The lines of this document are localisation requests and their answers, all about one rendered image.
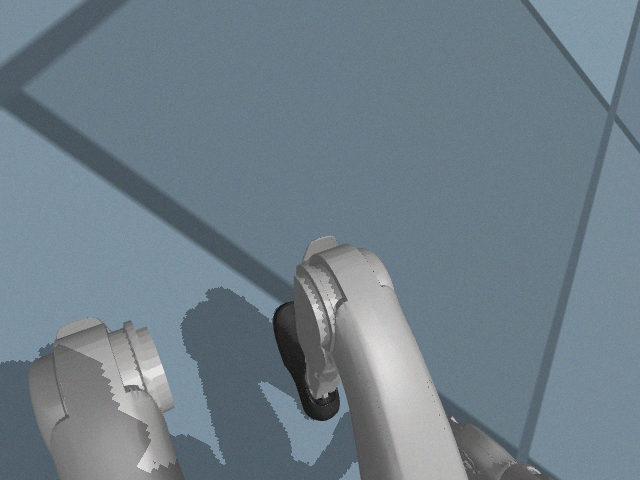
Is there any right robot foot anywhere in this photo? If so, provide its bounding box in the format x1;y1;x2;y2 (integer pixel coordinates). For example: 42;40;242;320
273;302;340;421

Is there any right robot arm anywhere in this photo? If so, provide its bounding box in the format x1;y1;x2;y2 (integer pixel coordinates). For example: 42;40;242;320
500;463;555;480

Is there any right robot hand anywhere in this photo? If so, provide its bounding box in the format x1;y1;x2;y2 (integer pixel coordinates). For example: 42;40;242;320
446;414;518;480

